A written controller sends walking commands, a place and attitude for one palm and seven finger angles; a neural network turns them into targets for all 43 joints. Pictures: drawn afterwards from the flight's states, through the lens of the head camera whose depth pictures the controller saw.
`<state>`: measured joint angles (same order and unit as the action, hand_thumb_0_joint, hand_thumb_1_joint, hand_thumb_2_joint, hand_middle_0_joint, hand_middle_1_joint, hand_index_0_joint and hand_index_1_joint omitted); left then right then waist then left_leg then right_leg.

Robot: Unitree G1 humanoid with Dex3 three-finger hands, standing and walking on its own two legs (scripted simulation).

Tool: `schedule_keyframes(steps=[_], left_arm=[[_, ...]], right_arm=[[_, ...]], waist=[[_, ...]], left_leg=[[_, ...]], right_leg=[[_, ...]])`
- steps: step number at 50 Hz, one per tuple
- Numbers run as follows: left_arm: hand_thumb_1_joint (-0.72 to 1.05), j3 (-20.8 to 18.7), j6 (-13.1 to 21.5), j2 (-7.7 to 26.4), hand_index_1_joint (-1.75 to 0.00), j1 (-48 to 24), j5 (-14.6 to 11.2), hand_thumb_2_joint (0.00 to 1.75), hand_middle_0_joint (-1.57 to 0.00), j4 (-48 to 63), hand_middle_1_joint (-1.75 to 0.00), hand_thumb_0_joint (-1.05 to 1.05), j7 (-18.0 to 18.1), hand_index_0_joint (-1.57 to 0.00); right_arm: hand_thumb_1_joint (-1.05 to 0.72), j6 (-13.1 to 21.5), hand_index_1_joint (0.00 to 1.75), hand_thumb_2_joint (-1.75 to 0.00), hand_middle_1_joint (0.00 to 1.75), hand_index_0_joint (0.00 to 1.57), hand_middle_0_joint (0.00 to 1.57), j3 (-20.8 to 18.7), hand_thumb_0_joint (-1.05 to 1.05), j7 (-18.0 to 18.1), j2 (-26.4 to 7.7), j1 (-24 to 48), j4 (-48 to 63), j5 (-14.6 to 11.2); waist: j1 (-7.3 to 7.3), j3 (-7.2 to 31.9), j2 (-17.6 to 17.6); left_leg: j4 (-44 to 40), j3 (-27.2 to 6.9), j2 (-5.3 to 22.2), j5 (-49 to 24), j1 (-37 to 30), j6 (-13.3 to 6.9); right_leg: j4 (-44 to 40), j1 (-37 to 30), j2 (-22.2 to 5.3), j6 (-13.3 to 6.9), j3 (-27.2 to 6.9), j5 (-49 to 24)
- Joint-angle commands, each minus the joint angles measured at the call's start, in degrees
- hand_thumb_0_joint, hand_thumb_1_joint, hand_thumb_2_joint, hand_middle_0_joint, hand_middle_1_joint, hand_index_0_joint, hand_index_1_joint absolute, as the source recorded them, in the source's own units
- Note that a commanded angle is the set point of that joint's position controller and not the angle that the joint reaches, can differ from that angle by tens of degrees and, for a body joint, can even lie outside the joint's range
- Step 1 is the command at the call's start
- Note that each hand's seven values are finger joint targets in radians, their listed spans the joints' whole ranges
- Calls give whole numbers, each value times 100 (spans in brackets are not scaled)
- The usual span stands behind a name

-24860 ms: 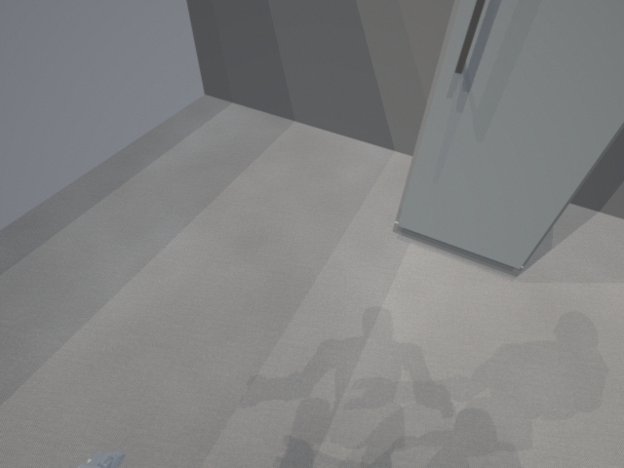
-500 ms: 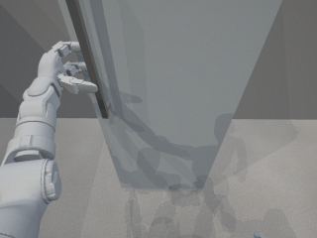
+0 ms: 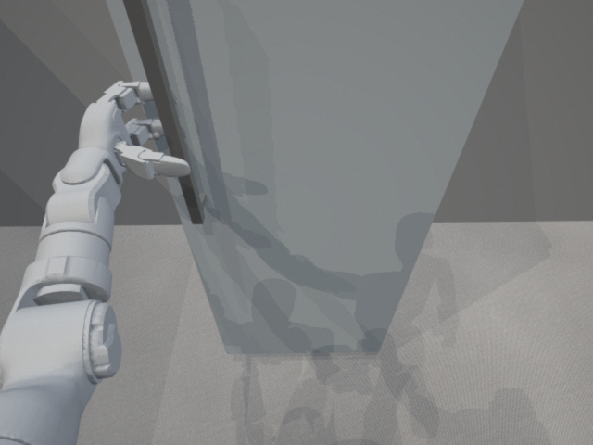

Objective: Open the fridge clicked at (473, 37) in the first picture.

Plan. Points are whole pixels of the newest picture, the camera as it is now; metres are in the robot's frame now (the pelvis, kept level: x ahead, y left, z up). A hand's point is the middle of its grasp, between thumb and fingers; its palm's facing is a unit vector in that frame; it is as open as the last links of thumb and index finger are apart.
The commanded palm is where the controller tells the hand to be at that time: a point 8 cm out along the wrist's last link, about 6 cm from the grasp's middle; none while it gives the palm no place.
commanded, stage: slide the fingers in behind the handle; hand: left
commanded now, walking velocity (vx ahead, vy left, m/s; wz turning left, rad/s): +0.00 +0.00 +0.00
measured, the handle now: (165, 81) +0.50 +0.17 +0.26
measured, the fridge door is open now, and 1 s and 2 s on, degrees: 0 0 0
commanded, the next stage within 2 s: grip the handle and tug to test in 1.54 s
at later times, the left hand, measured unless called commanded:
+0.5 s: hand (173, 138) +0.45 +0.16 +0.21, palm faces +0.06 -1.00 +0.00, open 14.0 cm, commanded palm +0.43 +0.21 +0.21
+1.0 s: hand (184, 138) +0.45 +0.15 +0.21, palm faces +0.04 -1.00 +0.00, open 14.0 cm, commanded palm +0.43 +0.20 +0.21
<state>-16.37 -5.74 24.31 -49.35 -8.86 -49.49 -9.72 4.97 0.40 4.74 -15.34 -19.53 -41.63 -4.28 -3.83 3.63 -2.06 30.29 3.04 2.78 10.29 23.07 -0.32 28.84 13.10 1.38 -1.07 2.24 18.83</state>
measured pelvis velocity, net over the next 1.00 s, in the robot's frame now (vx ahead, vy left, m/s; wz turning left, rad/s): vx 0.01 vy -0.02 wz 0.01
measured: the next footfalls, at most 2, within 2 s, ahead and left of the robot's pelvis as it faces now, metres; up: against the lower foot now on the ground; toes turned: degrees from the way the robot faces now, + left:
none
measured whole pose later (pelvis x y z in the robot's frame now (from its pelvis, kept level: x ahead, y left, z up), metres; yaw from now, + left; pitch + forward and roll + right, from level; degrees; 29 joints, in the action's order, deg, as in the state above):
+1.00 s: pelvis +0.01 -0.02 +0.00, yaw +1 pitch +2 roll +0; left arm -13.5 -9.1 18.9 -46.2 -9.5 -41.9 -6.0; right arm 3.6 0.4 4.8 -15.1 -16.0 -41.5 -4.1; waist -2.2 3.1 -2.1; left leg 28.5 2.3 2.9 10.1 20.0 0.7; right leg 27.8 10.2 1.8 -2.1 2.8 19.3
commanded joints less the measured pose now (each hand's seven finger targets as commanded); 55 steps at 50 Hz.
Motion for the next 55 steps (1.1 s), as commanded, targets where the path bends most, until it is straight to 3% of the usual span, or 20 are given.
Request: schedule_keyframes(steps=[1, 4, 5, 11, 15, 16, 19, 26, 30, 32, 36, 37, 39, 43, 44, 46, 48, 49, 51, 55], left_arm=[[-50, -237, 339, 1345, -120, -2984, -52, 30, -30, 1396, -120, 0, 66, -30], [-50, -180, 395, 1272, -120, -2994, -1, 30, -30, 1640, -120, 0, 156, -30], [-50, 1, 388, 1037, -120, -2946, -2, 30, -30, 1681, -120, 0, 166, -30], [-50, -79, 256, 1034, -120, -2917, -89, 30, -30, 1617, -120, 0, 187, -30], [-50, 96, 190, 748, -120, -2750, -47, 30, -30, 1859, -120, 0, 258, -30], [-50, 165, 163, 691, -120, -2828, -44, 30, -30, 1820, -120, 0, 270, -30], [-50, -75, 116, 992, -120, -2872, -70, 30, -30, 1600, -120, 0, 311, -30], [-50, 31, 287, 821, -120, -2900, -25, 30, -30, 2033, -120, 0, 342, -30], [-50, 65, 185, 706, -120, -2685, -94, 30, -30, 1936, -120, 0, 304, -30], [-50, -156, 110, 947, -120, -2453, -118, 30, -30, 1937, -120, 0, 307, -30], [-50, 51, 9, 698, -120, -2541, -87, 30, -30, 2066, -120, 0, 320, -30], [-50, -80, 20, 805, -120, -2386, -87, 30, -30, 2052, -120, 0, 350, -30], [-50, -73, 32, 892, -120, -2621, -75, 30, -30, 2102, -120, 0, 356, -30], [-50, 156, 91, 632, -120, -2743, -87, 30, -30, 2278, -120, 0, 356, -30], [-50, 55, 93, 774, -120, -2829, -75, 30, -30, 2194, -120, 0, 365, -30], [-50, 89, 91, 691, -120, -2844, -94, 30, -30, 2097, -120, 0, 357, -30], [-50, 142, 93, 596, -120, -2703, -122, 30, -30, 2225, -120, 0, 352, -30], [-50, 12, 79, 724, -120, -2731, -123, 30, -30, 2102, -120, 0, 375, -30], [-50, 167, 53, 528, -120, -2764, -110, 30, -30, 2045, -120, 0, 384, -30], [-50, -101, 6, 801, -120, -2569, -79, 30, -30, 1816, -120, 0, 440, -30]], right_arm=[[-90, 262, 30, -90, 30, 20, 20, -260, 0, 92, -884, 185, 715, 2], [-90, 283, 30, -90, 30, 20, 20, -254, 0, 79, -859, 228, 741, 9], [-90, 284, 30, -90, 30, 20, 20, -245, 0, 70, -830, 255, 759, 6], [-90, 277, 30, -90, 30, 20, 20, -246, 0, 84, -848, 315, 711, 3], [-90, 273, 30, -90, 30, 20, 20, -235, 0, 62, -795, 400, 776, 5], [-90, 260, 30, -90, 30, 20, 20, -233, 0, 64, -788, 401, 750, 1], [-90, 214, 30, -90, 30, 20, 20, -227, 0, 84, -834, 420, 707, 5], [-90, 218, 30, -90, 30, 20, 20, -232, 0, 67, -750, 457, 763, 32], [-90, 195, 30, -90, 30, 20, 20, -244, 0, 67, -765, 480, 754, 19], [-90, 161, 30, -90, 30, 20, 20, -248, 0, 77, -813, 488, 771, 23], [-90, 123, 30, -90, 30, 20, 20, -226, 0, 69, -737, 555, 774, 8], [-90, 132, 30, -90, 30, 20, 20, -247, 0, 68, -765, 535, 797, 21], [-90, 106, 30, -90, 30, 20, 20, -227, 0, 78, -762, 573, 758, 15], [-90, 129, 30, -90, 30, 20, 20, -229, 0, 80, -726, 630, 775, 10], [-90, 127, 30, -90, 30, 20, 20, -230, 0, 88, -737, 592, 728, 17], [-90, 118, 30, -90, 30, 20, 20, -233, 0, 90, -733, 577, 696, 22], [-90, 141, 30, -90, 30, 20, 20, -236, 0, 80, -728, 640, 756, 17], [-90, 140, 30, -90, 30, 20, 20, -231, 0, 88, -743, 602, 719, 29], [-90, 126, 30, -90, 30, 20, 20, -220, 0, 78, -710, 607, 713, 25], [-90, 97, 30, -90, 30, 20, 20, -220, 0, 66, -739, 584, 702, 37]], waist=[[4, 1510, -39], [2, 1596, -229], [1, 1577, -206], [13, 1520, 123], [81, 1673, -139], [17, 1553, -68], [1, 1343, 307], [83, 1782, -68], [79, 1639, 255], [172, 1671, 292], [122, 1535, 238], [158, 1522, 352], [109, 1458, 322], [95, 1553, 70], [75, 1530, 59], [48, 1505, 275], [125, 1690, 112], [120, 1680, 260], [87, 1590, 216], [145, 1489, 378]], left_leg=[[-193, -335, -180, -628, -1894, -203], [-166, -355, -166, -752, -2070, -188], [-180, -368, -162, -759, -2106, -178], [-209, -357, -173, -763, -2026, -195], [-184, -342, -193, -981, -2198, -186], [-184, -345, -184, -938, -2172, -186], [-213, -322, -208, -725, -1889, -229], [-142, -278, -241, -1142, -2154, -212], [-159, -256, -243, -1152, -2066, -245], [-168, -213, -268, -1170, -1981, -253], [-165, -187, -289, -1152, -1919, -258], [-151, -179, -285, -1177, -1927, -276], [-176, -192, -291, -1067, -1855, -270], [-150, -191, -295, -1071, -2024, -271], [-138, -205, -287, -1055, -1993, -262], [-142, -224, -285, -1063, -1979, -262], [-148, -217, -301, -1134, -2052, -257], [-149, -226, -299, -1095, -2001, -264], [-150, -213, -303, -1093, -1971, -258], [-172, -207, -290, -965, -1798, -259]], right_leg=[[-557, 726, 134, 45, -139, -1350], [-546, 727, 139, 26, -129, -1396], [-543, 746, 154, 19, -106, -1371], [-572, 639, 152, 33, -107, -1495], [-536, 581, 142, 17, -100, -1657], [-561, 638, 147, 27, -94, -1629], [-623, 581, 115, 72, -158, -1589], [-514, 334, 107, 47, -179, -2071], [-534, 282, 110, 85, -170, -2241], [-529, 88, 85, 110, -187, -2371], [-531, 155, 65, 144, -221, -2497], [-536, 105, 65, 165, -214, -2520], [-559, 143, 50, 161, -247, -2441], [-573, 222, 62, 145, -254, -2326], [-570, 250, 63, 139, -257, -2306], [-565, 253, 71, 142, -236, -2345], [-534, 164, 65, 134, -234, -2383], [-549, 167, 68, 139, -235, -2362], [-539, 201, 62, 151, -241, -2405], [-556, 191, 44, 173, -256, -2308]])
